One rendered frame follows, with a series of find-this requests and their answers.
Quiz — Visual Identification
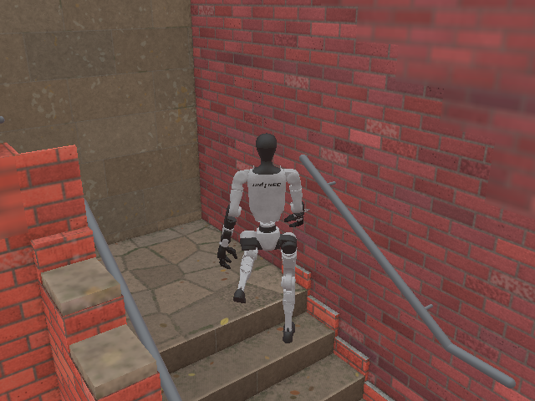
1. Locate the left robot thigh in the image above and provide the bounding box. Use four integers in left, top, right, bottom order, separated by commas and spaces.
240, 231, 258, 261

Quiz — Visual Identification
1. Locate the robot left hand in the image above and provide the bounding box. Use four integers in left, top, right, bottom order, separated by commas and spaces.
217, 245, 237, 269

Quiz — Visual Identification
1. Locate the robot right hand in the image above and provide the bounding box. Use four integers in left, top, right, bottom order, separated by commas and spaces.
284, 214, 303, 227

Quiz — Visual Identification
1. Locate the right robot upper arm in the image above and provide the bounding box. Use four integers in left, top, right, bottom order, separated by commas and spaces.
284, 169, 303, 213

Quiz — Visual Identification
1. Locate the left robot upper arm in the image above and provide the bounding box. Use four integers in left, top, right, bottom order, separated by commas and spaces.
228, 170, 249, 217

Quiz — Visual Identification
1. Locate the right robot shin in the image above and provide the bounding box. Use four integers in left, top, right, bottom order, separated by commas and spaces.
283, 277, 296, 332

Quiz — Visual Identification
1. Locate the right robot forearm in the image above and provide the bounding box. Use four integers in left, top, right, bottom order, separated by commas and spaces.
293, 202, 304, 221

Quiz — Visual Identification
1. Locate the left robot forearm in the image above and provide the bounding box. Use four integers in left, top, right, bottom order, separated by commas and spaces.
219, 205, 237, 247

